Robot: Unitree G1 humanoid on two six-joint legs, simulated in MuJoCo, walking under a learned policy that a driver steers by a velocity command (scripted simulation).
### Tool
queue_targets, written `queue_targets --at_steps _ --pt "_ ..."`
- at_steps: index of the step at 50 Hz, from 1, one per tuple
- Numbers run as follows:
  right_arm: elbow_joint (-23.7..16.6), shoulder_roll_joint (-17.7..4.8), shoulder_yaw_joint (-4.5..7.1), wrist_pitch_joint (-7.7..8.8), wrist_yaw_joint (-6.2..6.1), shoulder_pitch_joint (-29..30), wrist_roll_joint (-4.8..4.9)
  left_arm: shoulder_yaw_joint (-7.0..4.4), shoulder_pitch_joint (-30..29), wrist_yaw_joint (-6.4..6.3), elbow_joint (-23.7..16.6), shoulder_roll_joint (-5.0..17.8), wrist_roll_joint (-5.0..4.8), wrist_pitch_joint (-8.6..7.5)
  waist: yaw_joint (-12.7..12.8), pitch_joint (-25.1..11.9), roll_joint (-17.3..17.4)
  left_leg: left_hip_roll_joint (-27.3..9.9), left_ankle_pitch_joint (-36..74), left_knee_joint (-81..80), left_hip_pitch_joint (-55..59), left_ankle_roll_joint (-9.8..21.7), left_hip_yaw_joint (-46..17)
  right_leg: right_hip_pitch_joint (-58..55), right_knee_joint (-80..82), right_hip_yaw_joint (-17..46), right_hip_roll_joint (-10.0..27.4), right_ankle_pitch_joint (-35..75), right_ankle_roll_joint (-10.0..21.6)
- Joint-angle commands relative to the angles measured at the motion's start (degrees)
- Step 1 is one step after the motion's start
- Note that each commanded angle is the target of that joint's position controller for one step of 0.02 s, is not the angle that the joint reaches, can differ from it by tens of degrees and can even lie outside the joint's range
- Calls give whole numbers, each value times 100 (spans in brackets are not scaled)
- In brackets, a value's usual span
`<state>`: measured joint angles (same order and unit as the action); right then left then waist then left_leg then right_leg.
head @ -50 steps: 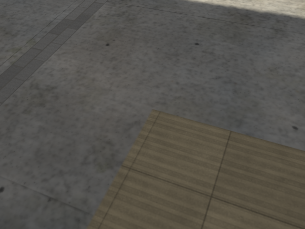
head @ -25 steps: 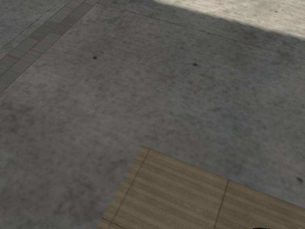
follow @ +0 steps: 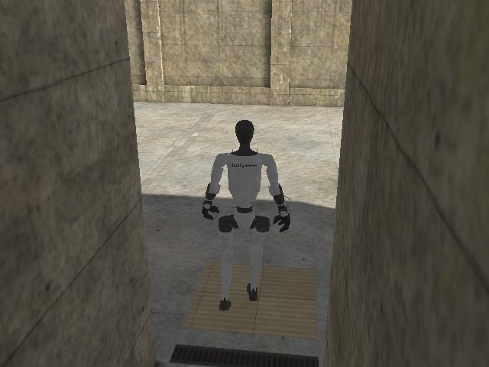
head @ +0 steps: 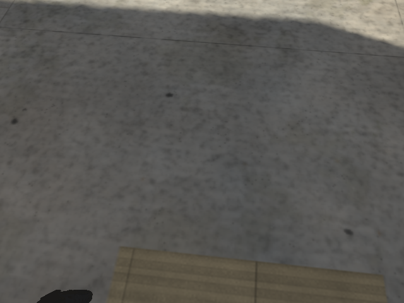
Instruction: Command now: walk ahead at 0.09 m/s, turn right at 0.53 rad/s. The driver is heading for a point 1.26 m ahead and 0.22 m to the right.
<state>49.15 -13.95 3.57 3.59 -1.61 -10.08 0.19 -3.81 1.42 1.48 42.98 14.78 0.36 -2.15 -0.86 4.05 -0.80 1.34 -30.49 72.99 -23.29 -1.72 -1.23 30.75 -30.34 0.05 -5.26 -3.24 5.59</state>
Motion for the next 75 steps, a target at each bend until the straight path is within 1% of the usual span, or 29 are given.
queue_targets --at_steps 1,4,7,11,13,16,18,19,20,21,22,23,25,28,31,34,36,39,40,41,42,43,44,46,49,50,51,55,75 --pt "-454 -764 167 -141 -104 -177 -53 -160 258 -140 -493 660 -152 76 113 -1478 215 -372 587 299 -1688 -27 -541 -2340 1170 2404 1781 721 1116" --pt "-582 -501 138 -321 -198 -210 -106 -211 253 -154 -577 751 -15 119 -94 -1215 -282 -251 764 -743 -977 -58 -366 -1242 1317 2062 1291 612 936" --pt "-685 -411 106 -341 -243 -8 -99 -293 401 -275 -680 942 -54 201 -21 -1399 -407 -142 1086 -1518 -941 -183 -436 -1288 1236 2125 1203 293 845" --pt "-770 -431 109 -444 -242 306 -62 -259 441 -351 -795 842 -90 325 113 -1304 -690 -39 1446 -2200 -744 -278 -509 -1165 1295 2386 1036 -1053 652" --pt "-905 -526 133 -350 -232 465 -65 -321 491 -386 -839 988 -73 335 166 -1272 -841 0 1393 -2536 -619 -268 -529 -1203 1257 2612 1041 -1413 567" --pt "-935 -543 133 -228 -150 512 14 -309 603 -410 -911 906 -52 402 247 -1225 -926 89 1184 -3241 -287 -179 -532 -1456 1125 2961 1078 -1292 541" --pt "-869 -557 161 -173 -68 201 52 -301 552 -419 -984 885 -102 444 46 -1166 -951 135 1477 -4259 363 -15 -402 -1391 922 3051 949 -1066 418" --pt "-794 -664 217 -163 -29 -72 43 -286 605 -428 -1007 828 -145 469 -83 -1154 -860 -42 1858 -4924 999 104 -389 -1108 721 2939 732 -1208 239" --pt "-792 -1015 316 -184 -28 -274 -68 -228 832 -431 -1018 569 -155 480 -9 -1313 -83 -1082 2020 -5218 1840 483 -1133 -393 -247 2401 293 -2304 -63" --pt "-817 -1472 411 -231 -23 -157 -291 -259 729 -403 -1284 607 -259 415 181 -992 1930 -2209 3215 -5582 1836 1422 -2621 856 -1546 979 -626 -3120 -401" --pt "-1059 -1113 355 -203 -33 151 -369 -419 722 -353 -1204 1130 -94 308 116 -1023 1567 -2565 3574 -5583 1565 1785 -2905 1009 -2923 1137 -205 -3047 -654" --pt "-1213 -833 277 -208 -75 481 -306 -489 890 -316 -1034 1264 -118 319 241 -1012 1065 -2241 3681 -5422 1431 1561 -2220 849 -3523 1065 -112 -2656 -726" --pt "-1296 -587 189 -242 -98 715 -90 -432 1159 -335 -822 1000 -111 467 287 -823 714 -1665 3554 -5283 1370 1177 -1346 872 -4271 873 -31 -2101 -891" --pt "-1288 -617 151 -323 -139 436 -117 -301 894 -303 -994 683 -185 516 88 -618 845 -1367 3489 -5423 1361 1258 -724 900 -4242 474 82 -1731 -1057" --pt "-1210 -816 202 -366 -156 63 -111 -187 538 -310 -1185 509 -146 477 -135 -785 1023 -1492 3750 -5317 1926 1406 -698 741 -3118 418 268 -1852 -1164" --pt "-1213 -1024 254 -377 -97 143 -50 -82 492 -242 -1237 385 -97 441 -148 -936 1214 -1584 3855 -5248 1681 1463 -554 -234 -1947 97 474 -2198 -1074" --pt "-1165 -1078 259 -382 -47 62 13 -101 531 -208 -1209 486 -117 439 -180 -921 1301 -1653 3857 -5182 1590 1504 -634 -680 -1275 -78 444 -2137 -974" --pt "-1056 -969 191 -395 -15 37 152 -110 971 -153 -973 422 -100 420 93 -852 1153 -1491 3801 -4770 1273 1218 -522 -1791 825 -274 298 -753 -595" --pt "-947 -838 140 -352 7 -235 137 -124 1024 -164 -991 563 -56 418 67 -963 911 -1358 3308 -4590 855 848 -418 -2506 1104 97 525 -135 -423" --pt "-1030 -484 16 -283 65 -306 -91 -178 1172 -226 -1056 935 2 430 -65 -1331 -230 -909 1917 -3641 140 328 69 -3353 951 1302 1569 1420 -136" --pt "-1180 -283 -66 -218 84 -243 -156 -151 775 -216 -1040 1007 97 417 -251 -1187 -1453 -529 337 -3671 -260 4 342 -2747 832 1807 2331 1791 635" --pt "-1195 -653 9 -236 40 183 -146 -77 644 -182 -1123 616 132 334 101 -1053 -1110 -579 200 -3416 -60 -148 157 -2360 1005 1792 2166 993 843" --pt "-1176 -718 44 -261 39 284 -89 -9 525 -170 -1044 453 165 259 39 -929 -1003 -571 457 -3452 -1 -148 113 -2267 1020 1581 1912 612 675" --pt "-1040 -667 47 -340 2 140 -129 -13 264 -173 -1025 527 65 173 -39 -765 -1001 -528 1026 -3802 296 -178 112 -2042 947 1296 1628 447 416" --pt "-946 -570 -17 -323 67 -124 -157 54 404 -170 -887 345 45 162 -130 -827 -666 -561 2387 -4483 1128 -144 70 -1787 772 1004 1274 -131 95" --pt "-956 -649 -18 -315 81 -156 -145 70 472 -159 -847 305 65 167 -74 -759 -543 -647 2726 -4577 1259 -90 6 -1672 745 989 1147 -652 -15" --pt "-852 -918 65 -302 84 -127 -98 63 613 -150 -874 309 72 192 106 -505 -21 -581 2327 -4478 1040 7 84 -1544 828 858 977 -955 -120" --pt "-768 -618 6 -242 76 -117 -123 51 480 -179 -811 373 57 216 -30 -398 94 -543 2230 -4650 987 24 60 -1581 625 736 887 -844 -171" --pt "-346 -503 -19 -259 -79 -304 -64 37 855 -262 -127 244 7 163 -15 -455 33 -494 2312 -4507 1132 79 101 -1581 422 475 705 -476 -301"
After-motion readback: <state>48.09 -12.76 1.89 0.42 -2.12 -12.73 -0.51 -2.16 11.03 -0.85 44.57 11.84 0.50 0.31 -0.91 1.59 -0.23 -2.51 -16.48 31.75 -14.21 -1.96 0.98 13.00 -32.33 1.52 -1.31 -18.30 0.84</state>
